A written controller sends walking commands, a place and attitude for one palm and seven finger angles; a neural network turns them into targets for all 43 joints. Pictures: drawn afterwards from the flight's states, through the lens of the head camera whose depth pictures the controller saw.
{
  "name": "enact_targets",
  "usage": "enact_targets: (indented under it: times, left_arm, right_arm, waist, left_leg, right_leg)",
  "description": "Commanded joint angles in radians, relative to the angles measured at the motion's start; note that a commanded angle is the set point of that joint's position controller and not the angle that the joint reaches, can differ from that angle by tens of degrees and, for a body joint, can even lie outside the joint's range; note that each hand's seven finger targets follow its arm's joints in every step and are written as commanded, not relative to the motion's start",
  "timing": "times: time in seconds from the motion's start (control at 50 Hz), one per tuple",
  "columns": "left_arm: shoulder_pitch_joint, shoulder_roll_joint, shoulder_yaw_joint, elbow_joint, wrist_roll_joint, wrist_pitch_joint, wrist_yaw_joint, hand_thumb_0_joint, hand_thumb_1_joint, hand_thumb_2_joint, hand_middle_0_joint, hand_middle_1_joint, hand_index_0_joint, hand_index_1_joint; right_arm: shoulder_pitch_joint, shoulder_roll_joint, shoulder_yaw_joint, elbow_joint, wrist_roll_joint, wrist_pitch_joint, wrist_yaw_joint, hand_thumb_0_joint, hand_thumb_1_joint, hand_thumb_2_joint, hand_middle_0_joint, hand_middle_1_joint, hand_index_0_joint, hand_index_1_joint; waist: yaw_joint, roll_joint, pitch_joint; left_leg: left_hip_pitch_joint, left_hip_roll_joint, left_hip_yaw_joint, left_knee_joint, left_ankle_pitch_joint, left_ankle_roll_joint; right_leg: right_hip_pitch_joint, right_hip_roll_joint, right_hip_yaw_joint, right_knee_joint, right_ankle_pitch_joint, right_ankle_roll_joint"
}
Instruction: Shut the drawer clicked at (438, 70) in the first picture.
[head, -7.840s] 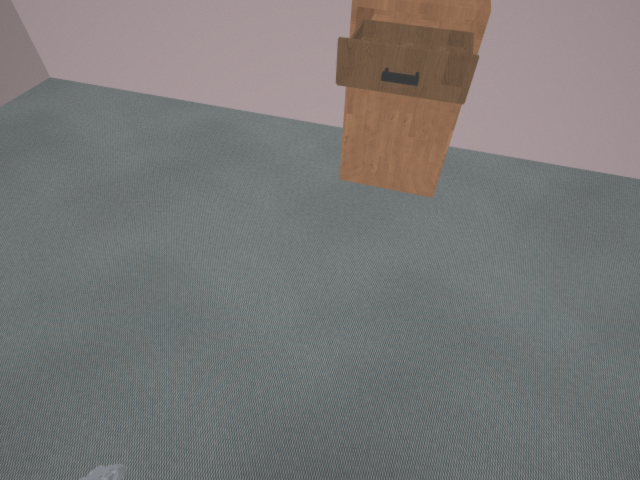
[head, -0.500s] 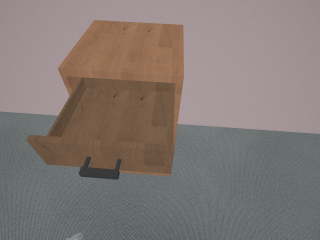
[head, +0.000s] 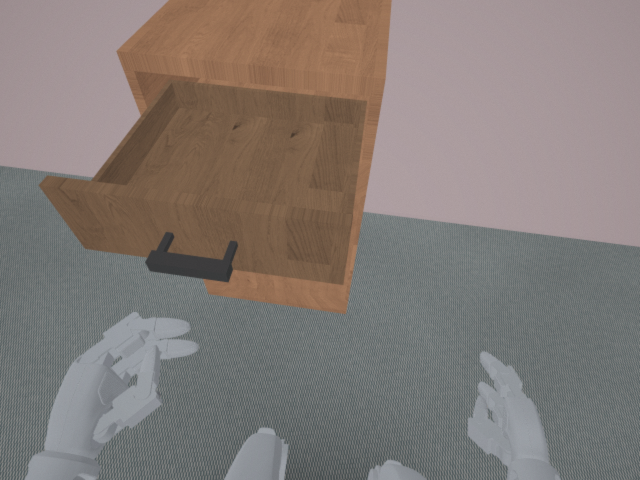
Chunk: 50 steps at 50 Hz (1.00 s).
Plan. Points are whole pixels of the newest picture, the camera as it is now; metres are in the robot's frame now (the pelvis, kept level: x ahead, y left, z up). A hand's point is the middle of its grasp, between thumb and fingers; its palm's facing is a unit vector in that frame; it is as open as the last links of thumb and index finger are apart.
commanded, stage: raise the hand and make a fist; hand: left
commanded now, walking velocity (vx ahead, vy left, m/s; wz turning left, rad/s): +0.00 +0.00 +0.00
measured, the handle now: (195, 254) +0.39 +0.22 +0.03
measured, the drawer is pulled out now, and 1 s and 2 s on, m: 0.30 0.30 0.30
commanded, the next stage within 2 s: bring the fist close to the handle in 1.30 s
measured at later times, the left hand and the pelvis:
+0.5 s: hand (157, 370) +0.20 +0.19 +0.10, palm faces -0.04 -1.00 -0.05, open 3.1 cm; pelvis +0.02 +0.03 +0.03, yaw -1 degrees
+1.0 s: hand (153, 346) +0.22 +0.19 +0.13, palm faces -0.04 -1.00 -0.08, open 3.3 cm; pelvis +0.04 +0.03 +0.04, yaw -1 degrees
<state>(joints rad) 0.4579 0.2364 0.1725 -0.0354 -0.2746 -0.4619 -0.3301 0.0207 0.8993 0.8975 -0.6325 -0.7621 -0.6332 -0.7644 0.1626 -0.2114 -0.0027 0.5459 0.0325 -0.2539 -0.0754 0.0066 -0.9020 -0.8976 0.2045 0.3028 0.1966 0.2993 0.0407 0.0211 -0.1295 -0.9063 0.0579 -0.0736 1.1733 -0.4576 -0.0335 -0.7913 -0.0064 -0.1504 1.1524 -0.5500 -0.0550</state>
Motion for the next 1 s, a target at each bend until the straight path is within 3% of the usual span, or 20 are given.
enact_targets:
  times: [0.0,0.04,0.06,0.1,0.14,0.16,0.28,0.32,0.34,0.36,0.44,0.48,0.54,0.56,0.64,0.7,0.72,0.84,0.96,0.98]
  left_arm:
    - [-0.029,0.153,0.098,-0.173,-0.038,0.066,-0.031,0.0,0.9,0.9,-0.82,-0.972,-0.82,-0.972]
    - [0.043,0.183,0.179,-0.141,-0.046,0.112,0.002,0.0,0.9,0.9,-0.86,-1.015,-0.86,-1.015]
    - [0.056,0.139,0.146,-0.185,-0.048,0.114,0.013,0.0,0.9,0.9,-0.88,-1.037,-0.88,-1.037]
    - [0.051,0.128,0.144,-0.211,-0.049,0.097,0.041,0.0,0.9,0.9,-0.92,-1.08,-0.92,-1.08]
    - [0.097,0.13,0.156,-0.188,-0.036,0.069,0.066,0.0,0.9,0.9,-0.96,-1.123,-0.96,-1.123]
    - [0.093,0.08,0.089,-0.226,-0.029,0.046,0.064,0.0,0.9,0.9,-0.98,-1.145,-0.98,-1.145]
    - [0.142,0.066,0.028,-0.309,-0.008,-0.013,0.071,0.0,0.9,0.9,-1.1,-1.275,-1.1,-1.275]
    - [0.147,0.074,0.028,-0.357,-0.001,-0.025,0.085,0.0,0.9,0.9,-1.14,-1.318,-1.14,-1.318]
    - [0.164,0.08,0.029,-0.358,0.015,-0.021,0.102,0.0,0.9,0.9,-1.16,-1.34,-1.16,-1.34]
    - [0.159,0.046,-0.015,-0.398,0.019,-0.022,0.109,0.0,0.9,0.9,-1.18,-1.362,-1.18,-1.362]
    - [0.161,0.06,-0.025,-0.43,0.049,0.014,0.148,0.0,0.9,0.9,-1.26,-1.448,-1.26,-1.448]
    - [0.162,0.036,-0.057,-0.452,0.052,0.041,0.152,0.0,0.9,0.9,-1.3,-1.492,-1.3,-1.492]
    - [0.207,0.053,-0.039,-0.447,0.064,0.086,0.159,0.0,0.9,0.9,-1.36,-1.557,-1.36,-1.557]
    - [0.201,0.033,-0.062,-0.46,0.064,0.098,0.156,0.0,0.9,0.9,-1.38,-1.578,-1.38,-1.578]
    - [0.198,0.055,-0.04,-0.483,0.059,0.126,0.155,0.0,0.9,0.9,-1.4,-1.6,-1.4,-1.6]
    - [0.166,0.029,-0.085,-0.528,0.055,0.127,0.146,0.0,0.9,0.9,-1.4,-1.6,-1.4,-1.6]
    - [0.161,0.036,-0.08,-0.539,0.056,0.127,0.146,0.0,0.9,0.9,-1.4,-1.6,-1.4,-1.6]
    - [0.161,0.072,-0.036,-0.535,0.053,0.149,0.15,0.0,0.9,0.9,-1.4,-1.6,-1.4,-1.6]
    - [0.232,0.05,-0.019,-0.487,0.031,0.164,0.137,0.0,0.9,0.9,-1.4,-1.6,-1.4,-1.6]
    - [0.233,0.058,-0.014,-0.503,0.027,0.158,0.132,0.0,0.9,0.9,-1.4,-1.6,-1.4,-1.6]
  right_arm:
    - [-0.031,-0.129,-0.059,-0.153,0.023,-0.05,-0.018,0.0,-0.9,-0.9,0.2,0.3,0.2,0.3]
    - [-0.059,-0.116,-0.062,-0.144,0.021,-0.037,-0.018,0.0,-0.9,-0.9,0.2,0.3,0.2,0.3]
    - [-0.045,-0.104,-0.058,-0.152,0.019,-0.032,-0.014,0.0,-0.9,-0.9,0.2,0.3,0.2,0.3]
    - [-0.048,-0.1,-0.062,-0.144,0.014,-0.035,-0.01,0.0,-0.9,-0.9,0.2,0.3,0.2,0.3]
    - [-0.052,-0.101,-0.069,-0.132,0.01,-0.036,-0.006,0.0,-0.9,-0.9,0.2,0.3,0.2,0.3]
    - [-0.034,-0.103,-0.067,-0.137,0.01,-0.042,-0.001,0.0,-0.9,-0.9,0.2,0.3,0.2,0.3]
    - [-0.012,-0.118,-0.079,-0.142,0.011,-0.068,0.015,0.0,-0.9,-0.9,0.2,0.3,0.2,0.3]
    - [-0.009,-0.12,-0.08,-0.147,0.011,-0.07,0.015,0.0,-0.9,-0.9,0.2,0.3,0.2,0.3]
    - [-0.014,-0.122,-0.077,-0.146,0.009,-0.064,0.016,0.0,-0.9,-0.9,0.2,0.3,0.2,0.3]
    - [-0.008,-0.122,-0.074,-0.161,0.008,-0.062,0.018,0.0,-0.9,-0.9,0.2,0.3,0.2,0.3]
    - [-0.003,-0.123,-0.068,-0.18,0.008,-0.037,0.02,0.0,-0.9,-0.9,0.2,0.3,0.2,0.3]
    - [0.002,-0.119,-0.062,-0.201,0.01,-0.021,0.025,0.0,-0.9,-0.9,0.2,0.3,0.2,0.3]
    - [-0.012,-0.116,-0.058,-0.221,0.011,0.003,0.027,0.0,-0.9,-0.9,0.2,0.3,0.2,0.3]
    - [-0.006,-0.113,-0.053,-0.23,0.013,0.011,0.028,0.0,-0.9,-0.9,0.2,0.3,0.2,0.3]
    - [-0.017,-0.112,-0.043,-0.242,0.012,0.031,0.028,0.0,-0.9,-0.9,0.2,0.3,0.2,0.3]
    - [0.0,-0.114,-0.034,-0.258,0.012,0.029,0.029,0.0,-0.9,-0.9,0.2,0.3,0.2,0.3]
    - [0.005,-0.115,-0.033,-0.257,0.013,0.027,0.029,0.0,-0.9,-0.9,0.2,0.3,0.2,0.3]
    - [-0.004,-0.116,-0.03,-0.253,0.016,0.026,0.025,0.0,-0.9,-0.9,0.2,0.3,0.2,0.3]
    - [-0.01,-0.112,-0.036,-0.236,0.021,0.017,0.022,0.0,-0.9,-0.9,0.2,0.3,0.2,0.3]
    - [-0.012,-0.113,-0.039,-0.237,0.022,0.012,0.024,0.0,-0.9,-0.9,0.2,0.3,0.2,0.3]
  waist:
    - [-0.048,0.001,-0.15]
    - [-0.015,-0.015,-0.15]
    - [-0.016,-0.021,-0.15]
    - [-0.02,-0.03,-0.125]
    - [-0.019,-0.088,-0.103]
    - [-0.032,-0.054,-0.102]
    - [-0.048,-0.025,-0.126]
    - [-0.042,0.02,-0.14]
    - [-0.04,0.005,-0.126]
    - [-0.044,0.027,-0.138]
    - [-0.046,0.039,-0.135]
    - [-0.048,0.043,-0.132]
    - [-0.033,0.032,-0.122]
    - [-0.041,0.034,-0.11]
    - [-0.039,0.028,-0.081]
    - [-0.055,0.029,-0.079]
    - [-0.052,0.05,-0.088]
    - [-0.046,0.016,-0.091]
    - [-0.035,-0.008,-0.062]
    - [-0.031,0.02,-0.072]
  left_leg:
    - [0.156,-0.053,0.056,-0.19,0.07,0.069]
    - [0.164,-0.053,0.055,-0.211,0.101,0.064]
    - [0.18,-0.055,0.057,-0.228,0.12,0.065]
    - [0.192,-0.053,0.054,-0.247,0.137,0.06]
    - [0.188,-0.05,0.051,-0.255,0.139,0.06]
    - [0.211,-0.053,0.055,-0.263,0.151,0.062]
    - [0.262,-0.053,0.052,-0.28,0.155,0.065]
    - [0.289,-0.051,0.052,-0.289,0.159,0.064]
    - [0.29,-0.048,0.044,-0.297,0.158,0.065]
    - [0.306,-0.048,0.044,-0.302,0.157,0.065]
    - [0.332,-0.042,0.035,-0.318,0.164,0.065]
    - [0.341,-0.042,0.035,-0.325,0.179,0.062]
    - [0.347,-0.04,0.035,-0.337,0.188,0.062]
    - [0.352,-0.041,0.036,-0.343,0.183,0.061]
    - [0.351,-0.042,0.038,-0.349,0.183,0.062]
    - [0.375,-0.039,0.032,-0.352,0.184,0.062]
    - [0.38,-0.04,0.031,-0.355,0.184,0.06]
    - [0.382,-0.044,0.033,-0.367,0.184,0.063]
    - [0.379,-0.05,0.049,-0.376,0.211,0.062]
    - [0.382,-0.051,0.052,-0.375,0.215,0.061]
  right_leg:
    - [0.128,-0.017,0.231,-0.392,-0.038,0.053]
    - [0.178,-0.024,0.223,-0.399,0.003,0.057]
    - [0.175,-0.021,0.2,-0.39,0.03,0.057]
    - [0.173,-0.018,0.179,-0.38,0.068,0.058]
    - [0.169,-0.012,0.167,-0.381,0.076,0.06]
    - [0.151,-0.008,0.152,-0.367,0.1,0.057]
    - [0.123,0.003,0.108,-0.334,0.132,0.047]
    - [0.12,0.007,0.092,-0.32,0.143,0.042]
    - [0.117,0.012,0.077,-0.312,0.145,0.039]
    - [0.108,0.012,0.07,-0.302,0.151,0.039]
    - [0.118,0.016,0.058,-0.301,0.173,0.037]
    - [0.131,0.016,0.052,-0.301,0.198,0.038]
    - [0.159,0.019,0.052,-0.314,0.214,0.038]
    - [0.157,0.019,0.047,-0.316,0.214,0.039]
    - [0.179,0.02,0.051,-0.338,0.226,0.04]
    - [0.167,0.022,0.046,-0.341,0.226,0.042]
    - [0.171,0.021,0.045,-0.339,0.22,0.041]
    - [0.212,0.019,0.054,-0.364,0.23,0.042]
    - [0.239,0.014,0.058,-0.389,0.269,0.045]
    - [0.242,0.012,0.062,-0.389,0.274,0.045]
